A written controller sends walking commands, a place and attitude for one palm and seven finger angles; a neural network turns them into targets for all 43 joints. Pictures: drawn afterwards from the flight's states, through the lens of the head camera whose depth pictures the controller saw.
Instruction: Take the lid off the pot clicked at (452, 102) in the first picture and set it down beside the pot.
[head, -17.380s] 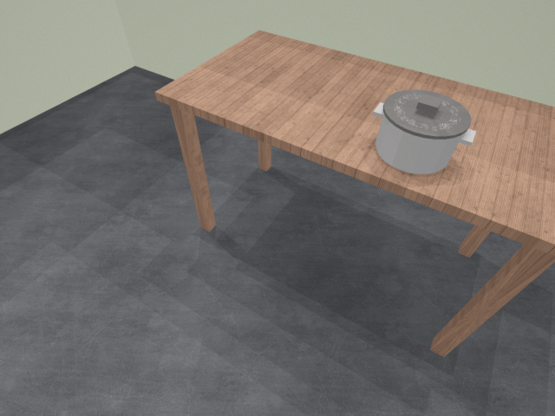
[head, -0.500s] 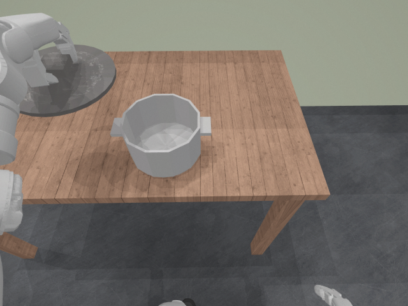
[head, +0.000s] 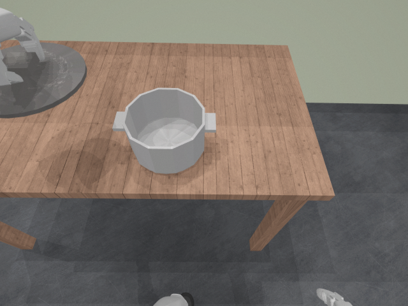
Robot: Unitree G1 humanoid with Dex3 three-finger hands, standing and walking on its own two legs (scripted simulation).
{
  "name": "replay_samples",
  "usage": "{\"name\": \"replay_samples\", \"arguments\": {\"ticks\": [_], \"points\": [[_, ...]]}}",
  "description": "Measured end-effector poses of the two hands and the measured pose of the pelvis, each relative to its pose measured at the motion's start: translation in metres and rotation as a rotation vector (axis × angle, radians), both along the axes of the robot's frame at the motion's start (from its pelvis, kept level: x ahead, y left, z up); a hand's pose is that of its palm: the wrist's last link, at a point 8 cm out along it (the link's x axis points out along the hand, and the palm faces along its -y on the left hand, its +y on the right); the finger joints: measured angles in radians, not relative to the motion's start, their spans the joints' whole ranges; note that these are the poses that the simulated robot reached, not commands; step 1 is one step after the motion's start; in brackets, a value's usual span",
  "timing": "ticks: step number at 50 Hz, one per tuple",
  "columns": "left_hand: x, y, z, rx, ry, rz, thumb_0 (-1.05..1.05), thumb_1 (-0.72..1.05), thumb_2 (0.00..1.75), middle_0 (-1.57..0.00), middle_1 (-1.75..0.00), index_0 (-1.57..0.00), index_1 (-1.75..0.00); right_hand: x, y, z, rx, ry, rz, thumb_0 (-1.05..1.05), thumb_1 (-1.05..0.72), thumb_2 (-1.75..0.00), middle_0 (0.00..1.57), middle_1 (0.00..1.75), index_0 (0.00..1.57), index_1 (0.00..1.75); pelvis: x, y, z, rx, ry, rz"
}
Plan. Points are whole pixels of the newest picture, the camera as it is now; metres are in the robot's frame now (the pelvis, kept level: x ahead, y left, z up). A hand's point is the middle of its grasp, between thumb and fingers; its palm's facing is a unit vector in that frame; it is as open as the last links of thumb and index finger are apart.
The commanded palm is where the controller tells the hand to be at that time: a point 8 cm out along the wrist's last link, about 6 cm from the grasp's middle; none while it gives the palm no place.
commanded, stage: move the lid sideways beside the pot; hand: left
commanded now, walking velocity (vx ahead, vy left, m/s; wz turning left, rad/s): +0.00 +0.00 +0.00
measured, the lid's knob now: (19, 64) +0.47 +0.34 +0.19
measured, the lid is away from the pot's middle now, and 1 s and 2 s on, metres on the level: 0.23 0.23 0.21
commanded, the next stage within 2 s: lower the lid onto the table in 0.28 s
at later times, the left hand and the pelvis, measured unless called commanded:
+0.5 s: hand (3, 65) +0.44 +0.35 +0.21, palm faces -0.33 -0.12 -0.94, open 8.3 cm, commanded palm +0.46 +0.34 +0.29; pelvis +0.00 +0.01 +0.00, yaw +0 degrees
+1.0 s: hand (23, 80) +0.45 +0.34 +0.17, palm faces -0.39 -0.12 -0.91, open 8.3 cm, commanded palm +0.48 +0.34 +0.25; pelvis +0.00 +0.01 +0.00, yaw -1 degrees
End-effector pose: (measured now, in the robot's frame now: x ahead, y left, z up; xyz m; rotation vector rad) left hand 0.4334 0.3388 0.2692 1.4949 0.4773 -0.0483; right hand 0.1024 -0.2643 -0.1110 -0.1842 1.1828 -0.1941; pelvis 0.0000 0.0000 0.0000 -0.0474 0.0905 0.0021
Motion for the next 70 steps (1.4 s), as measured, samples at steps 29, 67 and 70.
{"name": "replay_samples", "arguments": {"ticks": [29,67,70], "points": [[0.01,0.006,-0.008,-0.005,0.034,0.004,-0.01,0.23,0.94,-0.91,-1.07,-0.52,-0.83,-0.024,0.005,-0.001,-0.013,0.023,-0.035,0.01,-0.91,-0.89,0.2,0.3,0.2,0.3,-0.003,0.01,-0.002,-0.009,0.007,-0.007],[0.022,0.0,-0.06,-0.027,0.088,-0.058,0.0,0.24,0.94,-0.91,-1.07,-0.52,-0.83,-0.033,0.0,0.0,-0.041,0.047,-0.058,0.01,-0.91,-0.89,0.2,0.3,0.2,0.3,0.004,0.01,-0.004,-0.011,0.042,-0.021],[0.021,-0.001,-0.061,-0.032,0.084,-0.063,0.0,0.24,0.94,-0.91,-1.07,-0.52,-0.83,-0.032,0.001,0.0,-0.038,0.041,-0.058,0.01,-0.91,-0.89,0.2,0.3,0.2,0.3,0.003,0.009,-0.005,-0.011,0.042,-0.021]]}}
